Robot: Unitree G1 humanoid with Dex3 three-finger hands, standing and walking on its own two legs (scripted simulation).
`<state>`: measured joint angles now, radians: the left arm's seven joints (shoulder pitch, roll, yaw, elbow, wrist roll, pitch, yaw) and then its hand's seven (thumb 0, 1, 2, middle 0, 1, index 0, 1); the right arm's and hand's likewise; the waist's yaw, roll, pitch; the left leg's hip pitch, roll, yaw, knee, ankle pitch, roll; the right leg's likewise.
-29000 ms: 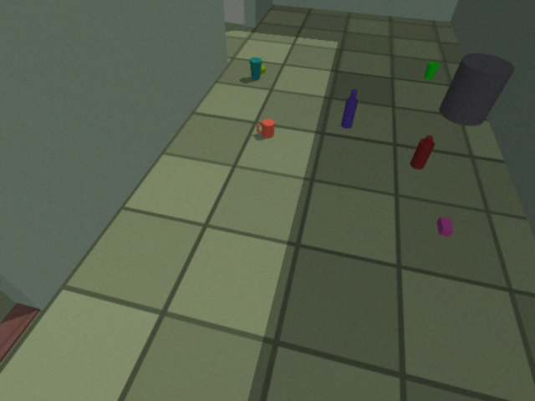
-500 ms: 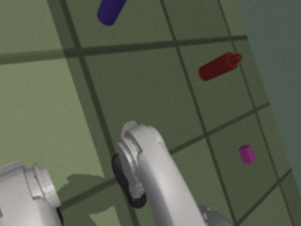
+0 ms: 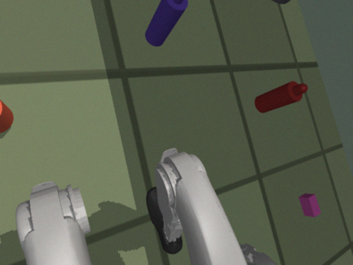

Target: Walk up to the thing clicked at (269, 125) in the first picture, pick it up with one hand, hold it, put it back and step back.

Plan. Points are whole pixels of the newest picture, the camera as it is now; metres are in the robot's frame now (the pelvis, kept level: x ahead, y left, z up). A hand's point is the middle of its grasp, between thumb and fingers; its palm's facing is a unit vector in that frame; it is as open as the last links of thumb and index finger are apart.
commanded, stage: settle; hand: left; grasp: from above
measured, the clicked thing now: out of the picture +0.47 +0.31 -0.26
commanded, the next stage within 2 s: lift in 0.42 s
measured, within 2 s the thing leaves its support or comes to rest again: neither
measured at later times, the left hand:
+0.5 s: hand out of the picture +0.45 +0.30 -0.14, palm faces -0.48 -0.10 -0.87, open 10.5 cm
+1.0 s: hand out of the picture +0.41 +0.30 -0.06, palm faces -0.48 -0.13 -0.87, open 10.5 cm
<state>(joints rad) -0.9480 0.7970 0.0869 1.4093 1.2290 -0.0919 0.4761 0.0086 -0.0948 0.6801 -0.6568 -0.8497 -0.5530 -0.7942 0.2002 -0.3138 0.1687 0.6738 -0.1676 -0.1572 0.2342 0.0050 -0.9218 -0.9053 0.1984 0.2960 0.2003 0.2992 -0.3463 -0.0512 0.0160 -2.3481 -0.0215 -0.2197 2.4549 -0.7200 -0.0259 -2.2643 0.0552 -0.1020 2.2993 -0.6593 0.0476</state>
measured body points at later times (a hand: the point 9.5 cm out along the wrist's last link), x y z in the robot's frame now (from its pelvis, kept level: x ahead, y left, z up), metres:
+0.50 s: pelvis -0.01 -0.01 +0.03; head +0.23 +0.08 +0.40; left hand +0.47 +0.30 -0.09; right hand +0.07 -0.28 -0.07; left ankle +0.06 +0.13 -0.29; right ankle +0.11 -0.13 -0.29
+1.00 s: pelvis -0.01 +0.00 +0.09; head +0.21 +0.07 +0.48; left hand +0.43 +0.31 -0.01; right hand +0.08 -0.27 -0.02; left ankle +0.06 +0.13 -0.29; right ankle +0.11 -0.13 -0.29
